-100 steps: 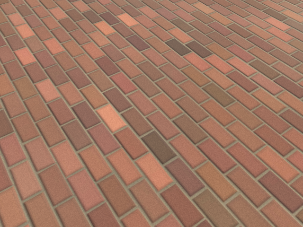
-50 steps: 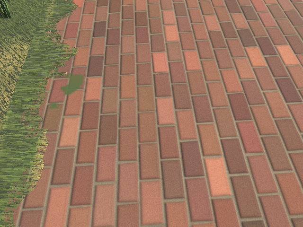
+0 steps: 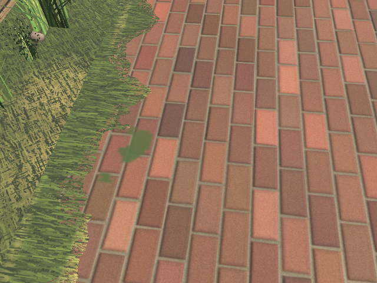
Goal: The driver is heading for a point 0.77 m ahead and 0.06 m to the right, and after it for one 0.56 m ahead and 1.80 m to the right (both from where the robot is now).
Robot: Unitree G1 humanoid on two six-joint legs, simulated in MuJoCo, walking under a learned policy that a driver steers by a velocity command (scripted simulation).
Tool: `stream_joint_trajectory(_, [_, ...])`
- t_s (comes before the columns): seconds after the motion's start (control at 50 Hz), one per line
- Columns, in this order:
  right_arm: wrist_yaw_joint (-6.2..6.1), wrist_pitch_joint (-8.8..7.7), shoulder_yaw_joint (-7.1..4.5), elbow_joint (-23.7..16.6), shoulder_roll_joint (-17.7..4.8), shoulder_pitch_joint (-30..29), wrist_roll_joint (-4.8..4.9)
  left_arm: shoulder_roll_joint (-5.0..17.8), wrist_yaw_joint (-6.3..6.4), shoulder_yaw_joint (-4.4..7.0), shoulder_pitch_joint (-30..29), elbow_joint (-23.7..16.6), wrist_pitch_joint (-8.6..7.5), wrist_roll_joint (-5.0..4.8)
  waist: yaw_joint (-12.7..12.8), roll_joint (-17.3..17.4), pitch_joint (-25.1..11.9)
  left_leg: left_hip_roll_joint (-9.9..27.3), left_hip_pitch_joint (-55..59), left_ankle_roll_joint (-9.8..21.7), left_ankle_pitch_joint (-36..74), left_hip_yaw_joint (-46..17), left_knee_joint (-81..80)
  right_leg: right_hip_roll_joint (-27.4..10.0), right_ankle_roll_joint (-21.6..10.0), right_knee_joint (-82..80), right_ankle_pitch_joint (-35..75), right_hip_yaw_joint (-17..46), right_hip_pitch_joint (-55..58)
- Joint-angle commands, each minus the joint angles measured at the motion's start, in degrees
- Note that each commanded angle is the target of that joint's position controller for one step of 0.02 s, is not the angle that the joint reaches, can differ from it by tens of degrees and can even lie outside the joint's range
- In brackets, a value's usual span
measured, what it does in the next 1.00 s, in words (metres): walks ahead: left foot, then right foot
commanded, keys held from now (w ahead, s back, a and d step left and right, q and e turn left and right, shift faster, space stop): e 0.12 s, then w+e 0.26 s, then w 0.24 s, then w+q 0.38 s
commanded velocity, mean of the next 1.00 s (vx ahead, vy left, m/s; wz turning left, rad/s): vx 0.33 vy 0.00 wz -0.21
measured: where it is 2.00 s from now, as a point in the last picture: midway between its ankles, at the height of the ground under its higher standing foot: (228, 201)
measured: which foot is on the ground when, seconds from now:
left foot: up 0.00-0.26, down 0.28-0.74, up 0.76-1.00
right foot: down 0.00-0.28, up 0.30-0.72, down 0.74-1.00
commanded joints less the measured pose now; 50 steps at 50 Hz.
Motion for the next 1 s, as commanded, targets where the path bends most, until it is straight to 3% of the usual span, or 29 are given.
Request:
stream_joint_trajectory(0.02, [-0.47,0.74,-1.02,-1.64,-4.2,4.72,0.25,8.74,0.24,2.55,1.1,-3.32,-0.02,0.27,-1.02,-6.38,-7.98,0.08,-0.13,-1.09,1.41,0.17,-4.11,-13.23,-7.4,-10.02,-1.65,18.25,5.73])
stream_joint_trajectory(0.12, [-0.96,0.7,-1.05,-2.96,-4.97,0.94,0.76,9.69,0.27,3.41,1.27,-3.79,1.13,0.7,0.78,-7.95,-7.01,-0.25,0.1,-1.12,2.13,-0.77,-11.07,-12.73,-6.15,-11.53,-14.82,23.76,5.3])
stream_joint_trajectory(0.18, [-0.45,-0.48,-0.94,-3.52,-5.55,1.86,0.58,10.36,0.04,3.96,0.66,-3.94,1.6,0.82,0.24,-9.34,-8.29,-1.73,5.04,-0.34,-1.44,0.15,-16.06,-11.81,-6.2,-13.58,-27.97,27.39,3.49])
stream_joint_trajectory(0.22, [-0.38,-1.44,-0.79,-3.06,-5.47,5.31,1.16,10.32,-0.37,4.23,-1.82,-4.47,2.01,0.92,-1.98,-9.96,-7.23,-3.41,13.32,1.58,-3.57,0.82,-23.77,-10.33,-4.86,-14.51,-31.97,28.08,-1.95])
stream_joint_trajectory(0.24, [-0.64,-1.92,-0.73,-2.05,-5.12,9.28,1.39,10.01,-0.47,4.34,-4.27,-5.04,2.25,0.74,-4.57,-9.87,-6.03,-4.05,20.12,3.1,-1.44,1.45,-31.52,-8.33,-2.92,-14.15,-32.86,26.97,-6.52])
stream_joint_trajectory(0.26, [-1.32,-2.42,-0.98,-0.5,-5.83,14.96,1.08,8.96,-0.28,4.22,-7.17,-6.03,2.24,0.55,-7.94,-9.36,-3.98,-3.56,28.67,4.64,2.19,2.4,-42.75,-4.25,1.45,-12.42,-33.79,23.61,-12.76])
stream_joint_trajectory(0.28, [-2.39,-2.87,-2.17,0.15,-10.78,16.02,0.88,5.42,0.08,3.67,-5.09,-5.96,1.97,-0.19,-6.75,3.18,-3.21,6.86,33.94,5.84,-5.86,-8.23,-50.24,1.03,4.58,3.42,-34.26,15.88,-19.89])
stream_joint_trajectory(0.3, [-2.58,-3.0,-3.28,-2.54,-16.32,10.39,-0.1,1.87,0.04,2.55,-3.34,-7.72,0.98,-0.57,-4.14,14.97,-4.79,25.56,32.18,10.96,-19.67,-32.7,-56.02,5.64,4.69,21.18,-26.89,5.72,-26.84])
stream_joint_trajectory(0.32, [-2.34,-3.11,-3.27,-2.82,-13.95,5.74,-0.74,8.36,-0.23,3.63,-6.78,-7.42,0.24,1.35,-2.33,5.0,0.35,25.04,22.16,12.82,-19.89,-31.38,-56.46,-1.24,4.89,26.67,-17.44,7.48,-26.96])
stream_joint_trajectory(0.34, [-2.02,-3.67,-2.4,-3.38,-10.65,3.21,-0.2,9.02,-1.24,4.07,-5.11,-6.51,-0.05,1.48,0.17,2.9,0.2,21.05,19.44,11.32,-15.39,-25.59,-55.64,-1.59,4.93,30.23,-12.6,7.25,-23.13])
stream_joint_trajectory(0.36, [-1.51,-4.29,-1.95,-3.7,-8.93,1.69,0.27,8.61,-2.04,4.0,-2.23,-5.2,-0.09,1.78,1.55,3.0,-0.93,17.85,20.0,9.62,-10.35,-19.74,-55.08,-1.78,5.46,34.03,-9.98,5.9,-21.83])
stream_joint_trajectory(0.4, [-0.98,-5.16,-1.72,-3.39,-8.4,3.93,0.62,7.16,-3.1,3.5,-0.57,-4.24,0.2,2.28,0.58,5.25,-1.18,14.4,19.66,8.66,-6.19,-12.22,-55.14,-2.78,5.91,39.74,-8.14,3.37,-21.86])
stream_joint_trajectory(0.44, [-0.01,-6.0,-1.82,-1.2,-7.93,9.52,0.22,5.43,-3.42,2.66,-4.05,-5.46,0.03,2.15,-1.86,4.69,0.84,14.14,21.99,9.49,-2.61,-10.24,-55.04,-3.53,6.01,38.93,-6.2,4.02,-25.31])
stream_joint_trajectory(0.52, [0.84,-6.79,-2.27,1.91,-8.45,16.06,0.32,5.16,-3.35,2.05,-10.0,-6.62,-0.47,2.18,-5.29,5.15,1.93,14.75,28.48,10.44,6.63,-7.04,-54.46,-3.69,6.7,29.66,-4.96,4.26,-27.7])
stream_joint_trajectory(0.64, [1.31,-6.7,-2.07,5.52,-8.02,19.57,0.53,2.69,-4.04,0.0,-19.28,-9.64,-1.69,1.89,-7.16,8.0,2.19,14.82,25.67,10.49,24.28,-1.54,-50.45,-6.03,4.94,11.82,-7.36,-6.75,-14.91])
stream_joint_trajectory(0.68, [1.32,-6.23,-2.3,6.83,-9.04,20.17,0.67,2.99,-3.3,-0.03,-16.93,-9.37,-2.29,1.61,-5.29,8.72,1.48,16.13,24.19,10.67,34.87,-2.71,-46.76,-4.2,2.75,8.03,-10.11,-8.29,-7.02])
stream_joint_trajectory(0.7, [1.26,-6.1,-2.39,7.1,-9.7,19.09,0.81,3.57,-2.62,0.34,-11.59,-7.75,-2.78,1.41,-2.0,7.8,-0.49,15.88,23.38,10.02,44.06,-2.3,-41.76,-2.67,1.6,4.77,-9.04,-8.16,0.11])
stream_joint_trajectory(0.72, [1.3,-6.06,-2.28,7.23,-9.56,17.76,1.37,5.15,-1.69,1.11,-1.97,-4.41,-3.64,1.8,2.9,4.34,-5.73,13.15,20.19,8.5,49.03,0.91,-31.14,-2.32,0.21,1.04,-4.95,-7.06,13.01])
stream_joint_trajectory(0.74, [1.5,-6.35,-1.63,5.49,-7.9,16.05,1.97,9.31,-0.54,2.34,8.7,-2.0,-4.4,3.05,7.63,-0.66,-13.86,9.99,9.82,6.94,35.95,3.06,-16.76,-12.02,-1.89,-0.64,-11.43,2.98,29.08])
stream_joint_trajectory(0.76, [1.92,-6.46,0.33,2.65,0.53,19.16,2.95,16.26,0.33,3.74,14.22,-1.32,-4.53,3.55,6.96,-16.37,-22.15,1.4,-9.44,4.58,-3.34,6.53,2.47,-31.49,-6.77,-5.5,-17.6,28.88,44.57])
stream_joint_trajectory(0.78, [1.16,-5.97,-1.82,4.35,-6.69,17.12,1.88,14.33,0.51,3.51,13.77,-0.88,-4.15,2.07,7.77,-8.66,-19.99,1.55,-11.11,6.0,-3.96,-1.63,9.51,-31.6,-7.56,-8.92,-17.78,33.65,36.34])
stream_joint_trajectory(0.8, [1.4,-5.92,-2.2,3.63,-6.4,14.35,1.91,10.65,0.38,2.23,7.2,-1.17,-4.18,1.92,4.08,-6.58,-11.17,4.55,-12.07,6.81,1.3,-2.66,9.86,-28.33,-5.93,-9.55,-15.8,23.71,29.03])
stream_joint_trajectory(0.82, [1.72,-5.93,-1.88,4.16,-4.75,13.63,1.94,6.63,0.06,1.23,2.85,-1.59,-4.52,1.63,2.29,-5.88,-6.67,6.32,-10.34,6.66,5.41,-1.67,7.12,-25.31,-4.24,-11.79,-10.56,16.64,22.27])
stream_joint_trajectory(0.86, [2.36,-4.43,-2.07,5.76,-3.2,14.89,0.42,2.79,0.18,0.01,0.13,-1.12,-5.28,1.12,-0.51,-7.41,-2.88,7.4,-7.13,5.68,8.68,-0.57,4.47,-20.33,-1.03,-14.46,-3.73,6.72,15.89])
stream_joint_trajectory(0.88, [2.8,-3.83,-2.07,5.91,-2.31,15.48,0.16,2.85,0.25,-0.03,0.88,-0.56,-5.79,1.13,-1.0,-8.56,-3.0,7.06,-6.03,5.33,9.29,0.02,4.7,-20.56,-1.52,-14.7,0.65,4.75,14.62])
stream_joint_trajectory(0.9, [3.1,-3.42,-2.18,5.68,-1.87,14.62,0.17,2.54,0.25,-0.09,1.99,0.23,-6.34,0.99,-1.53,-7.06,-2.19,6.82,-7.38,5.25,10.02,0.21,5.11,-20.1,-1.4,-14.42,7.09,2.31,15.05])
stream_joint_trajectory(0.92, [3.42,-3.11,-2.15,4.87,-1.16,12.95,0.08,3.23,0.33,0.12,2.79,0.98,-6.74,0.65,-1.93,-7.3,-1.81,6.88,-9.29,4.92,11.26,0.73,4.93,-20.43,-1.95,-15.01,9.07,0.62,15.12])
stream_joint_trajectory(1.0, [4.51,-2.89,-1.79,1.32,-0.26,3.87,-0.11,2.05,0.74,-0.21,5.35,3.08,-7.14,0.74,-1.61,-6.37,0.69,7.32,-15.27,4.17,19.13,2.37,-0.86,-19.47,-2.2,-16.25,14.88,-6.39,15.62])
